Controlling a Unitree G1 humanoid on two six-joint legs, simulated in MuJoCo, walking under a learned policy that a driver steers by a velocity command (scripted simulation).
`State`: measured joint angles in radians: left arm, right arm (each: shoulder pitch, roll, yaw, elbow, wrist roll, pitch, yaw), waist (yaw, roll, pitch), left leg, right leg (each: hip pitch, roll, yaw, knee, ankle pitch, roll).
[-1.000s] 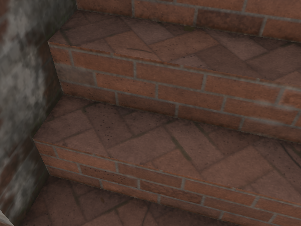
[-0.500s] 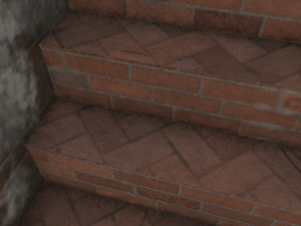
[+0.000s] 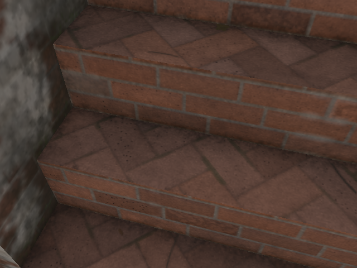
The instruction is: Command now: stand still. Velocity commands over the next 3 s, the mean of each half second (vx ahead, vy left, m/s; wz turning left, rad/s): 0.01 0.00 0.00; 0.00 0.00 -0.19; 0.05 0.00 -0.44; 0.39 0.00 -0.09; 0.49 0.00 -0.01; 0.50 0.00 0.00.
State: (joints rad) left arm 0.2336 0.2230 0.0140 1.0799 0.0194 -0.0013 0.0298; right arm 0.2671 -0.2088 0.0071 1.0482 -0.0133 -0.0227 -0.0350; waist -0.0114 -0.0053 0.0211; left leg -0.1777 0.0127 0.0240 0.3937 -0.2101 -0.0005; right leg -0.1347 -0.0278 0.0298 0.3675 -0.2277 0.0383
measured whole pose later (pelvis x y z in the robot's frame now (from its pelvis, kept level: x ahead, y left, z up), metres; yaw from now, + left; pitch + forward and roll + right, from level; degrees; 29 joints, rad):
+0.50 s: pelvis -0.01 +0.01 +0.00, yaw +0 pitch +1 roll +0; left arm 0.29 0.22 0.03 1.06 0.02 0.01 0.06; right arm 0.30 -0.20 0.00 1.02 -0.01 -0.04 -0.03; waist 0.00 -0.01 0.00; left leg -0.22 0.00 0.03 0.40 -0.20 0.01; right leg -0.18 -0.05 0.04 0.39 -0.23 0.05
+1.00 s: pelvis -0.03 -0.03 -0.01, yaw -8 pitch +2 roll +2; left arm 0.21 0.25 0.05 0.83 0.00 0.00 0.03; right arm 0.18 -0.30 -0.07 0.86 0.01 0.01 -0.12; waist 0.00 0.02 0.01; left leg -0.28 0.08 0.15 0.51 -0.24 -0.03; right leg -0.38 -0.05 -0.02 0.78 -0.40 0.04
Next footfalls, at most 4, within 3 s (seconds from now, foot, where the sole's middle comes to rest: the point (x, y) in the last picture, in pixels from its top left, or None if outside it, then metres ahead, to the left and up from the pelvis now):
1.52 left None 0.03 0.07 -0.78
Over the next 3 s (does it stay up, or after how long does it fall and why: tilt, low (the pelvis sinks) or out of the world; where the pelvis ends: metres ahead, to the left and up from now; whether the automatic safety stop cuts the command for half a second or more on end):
stays up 0.00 -0.01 0.00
